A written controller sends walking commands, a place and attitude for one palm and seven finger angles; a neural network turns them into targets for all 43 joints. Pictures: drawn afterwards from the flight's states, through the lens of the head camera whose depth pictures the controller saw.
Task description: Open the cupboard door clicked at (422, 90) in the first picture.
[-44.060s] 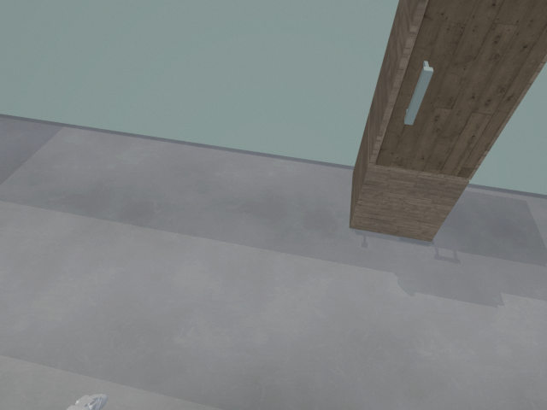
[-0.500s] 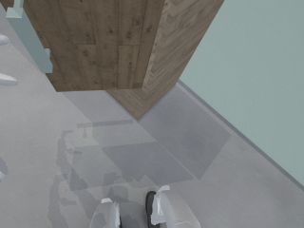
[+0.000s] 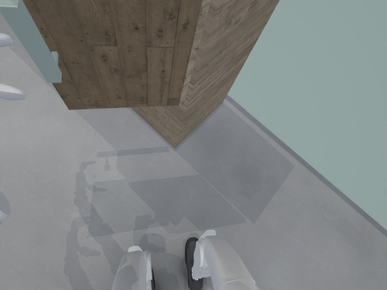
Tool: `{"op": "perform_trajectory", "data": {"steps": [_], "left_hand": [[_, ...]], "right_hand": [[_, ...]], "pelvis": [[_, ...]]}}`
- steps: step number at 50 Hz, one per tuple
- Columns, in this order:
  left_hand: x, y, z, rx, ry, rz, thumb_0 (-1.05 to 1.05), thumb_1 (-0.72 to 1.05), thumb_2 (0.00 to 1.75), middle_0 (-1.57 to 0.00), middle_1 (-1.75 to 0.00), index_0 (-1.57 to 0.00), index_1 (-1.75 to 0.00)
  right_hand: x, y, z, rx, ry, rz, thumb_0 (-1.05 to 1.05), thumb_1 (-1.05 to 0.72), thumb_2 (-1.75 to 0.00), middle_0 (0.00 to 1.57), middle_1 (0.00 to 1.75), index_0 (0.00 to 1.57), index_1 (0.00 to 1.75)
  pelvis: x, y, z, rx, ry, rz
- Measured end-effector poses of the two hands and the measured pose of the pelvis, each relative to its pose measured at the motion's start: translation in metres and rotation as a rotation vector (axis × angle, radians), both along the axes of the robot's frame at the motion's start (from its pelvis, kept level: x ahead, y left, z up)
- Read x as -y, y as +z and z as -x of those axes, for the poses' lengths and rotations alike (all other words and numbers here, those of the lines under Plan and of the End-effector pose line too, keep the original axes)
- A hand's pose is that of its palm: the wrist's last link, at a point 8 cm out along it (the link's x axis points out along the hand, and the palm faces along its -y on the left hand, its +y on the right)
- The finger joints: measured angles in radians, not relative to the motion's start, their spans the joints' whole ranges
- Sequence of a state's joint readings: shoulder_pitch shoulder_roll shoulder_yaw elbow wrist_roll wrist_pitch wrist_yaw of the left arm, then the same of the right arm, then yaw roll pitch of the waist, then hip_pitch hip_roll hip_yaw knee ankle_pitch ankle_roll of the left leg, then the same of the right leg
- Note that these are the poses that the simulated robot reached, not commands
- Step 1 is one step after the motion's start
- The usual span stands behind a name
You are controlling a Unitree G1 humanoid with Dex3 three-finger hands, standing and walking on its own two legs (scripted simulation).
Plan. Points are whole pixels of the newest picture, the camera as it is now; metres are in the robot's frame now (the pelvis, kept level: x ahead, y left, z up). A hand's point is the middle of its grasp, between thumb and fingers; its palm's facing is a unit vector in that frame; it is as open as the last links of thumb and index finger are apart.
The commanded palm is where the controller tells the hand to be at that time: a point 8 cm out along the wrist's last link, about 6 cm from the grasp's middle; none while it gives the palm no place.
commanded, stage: slide the fingers in behind the handle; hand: left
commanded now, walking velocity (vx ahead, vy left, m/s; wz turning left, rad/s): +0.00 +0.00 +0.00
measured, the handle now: (37, 36) +0.57 +0.25 +0.06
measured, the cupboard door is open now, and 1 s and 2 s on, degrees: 50 50 50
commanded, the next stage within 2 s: close the thumb around the handle in 1.38 s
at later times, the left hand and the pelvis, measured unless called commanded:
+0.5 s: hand (21, 53) +0.53 +0.26 +0.07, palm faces +0.05 -1.00 -0.04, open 14.0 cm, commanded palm +0.51 +0.28 +0.06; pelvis +0.01 +0.00 +0.00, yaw +0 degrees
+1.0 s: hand (40, 54) +0.53 +0.23 +0.06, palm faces +0.05 -1.00 -0.03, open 14.0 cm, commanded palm +0.51 +0.26 +0.06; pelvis +0.01 -0.01 +0.01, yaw +1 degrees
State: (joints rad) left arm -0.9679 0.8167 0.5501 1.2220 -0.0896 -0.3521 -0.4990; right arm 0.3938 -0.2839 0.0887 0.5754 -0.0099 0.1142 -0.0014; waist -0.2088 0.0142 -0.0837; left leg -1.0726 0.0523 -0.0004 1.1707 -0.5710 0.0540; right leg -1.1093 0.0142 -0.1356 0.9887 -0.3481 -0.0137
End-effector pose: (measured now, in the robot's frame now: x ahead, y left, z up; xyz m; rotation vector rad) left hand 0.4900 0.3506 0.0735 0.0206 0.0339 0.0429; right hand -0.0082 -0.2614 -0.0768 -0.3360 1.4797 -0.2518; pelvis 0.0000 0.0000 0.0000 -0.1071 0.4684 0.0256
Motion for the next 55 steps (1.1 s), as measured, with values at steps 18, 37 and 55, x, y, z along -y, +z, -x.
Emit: {"op": "perform_trajectory", "data": {"steps": [18,37,55], "left_hand": [[0.03,-0.002,-0.013,-0.008,0.011,-0.012,-0.02,-0.5,0.3,-0.3,-1.2,-0.3,-1.2],[0.055,-0.007,-0.016,-0.004,0.02,0.0,-0.02,-0.5,0.3,-0.3,-1.2,-0.3,-1.21],[0.074,-0.007,-0.019,0.003,0.0,0.005,-0.02,-0.5,0.3,-0.3,-1.2,-0.29,-1.21]], "right_hand": [[0.0,0.0,0.007,0.005,-0.027,-0.014,0.0,-0.9,-0.9,0.2,0.3,0.2,0.3],[0.004,-0.002,-0.014,0.022,-0.014,-0.029,0.0,-0.9,-0.9,0.2,0.3,0.2,0.3],[0.005,-0.003,-0.017,0.036,-0.015,-0.039,0.0,-0.9,-0.9,0.2,0.3,0.2,0.3]], "pelvis": [[0.002,0.003,-0.001,0.003,-0.013,-0.013],[0.006,0.007,-0.011,0.008,-0.004,-0.02],[0.008,0.008,-0.013,0.011,-0.005,-0.024]]}}
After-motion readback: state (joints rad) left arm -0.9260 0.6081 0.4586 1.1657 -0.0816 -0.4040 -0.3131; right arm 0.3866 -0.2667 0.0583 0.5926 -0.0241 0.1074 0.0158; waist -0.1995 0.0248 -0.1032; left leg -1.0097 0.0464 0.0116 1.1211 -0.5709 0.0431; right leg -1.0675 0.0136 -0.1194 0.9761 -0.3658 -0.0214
